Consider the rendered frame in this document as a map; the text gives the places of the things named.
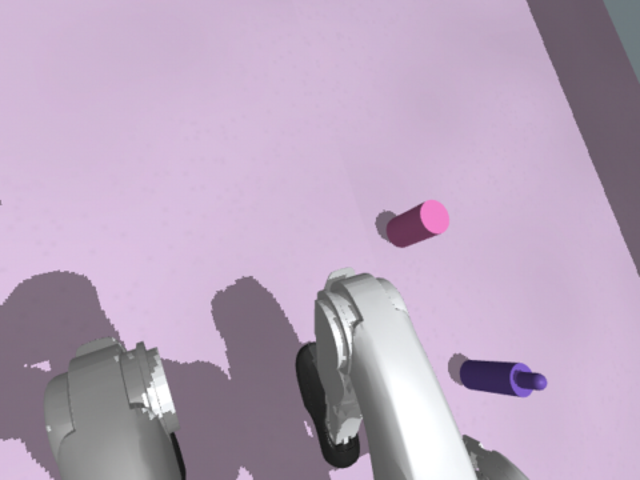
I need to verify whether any right robot hand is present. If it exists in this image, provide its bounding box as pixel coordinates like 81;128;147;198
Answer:
462;435;530;480

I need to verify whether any right robot foot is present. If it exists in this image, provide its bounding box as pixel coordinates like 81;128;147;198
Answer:
296;342;360;468

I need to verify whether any left robot foot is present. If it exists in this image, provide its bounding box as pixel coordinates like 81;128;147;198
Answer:
170;432;186;480

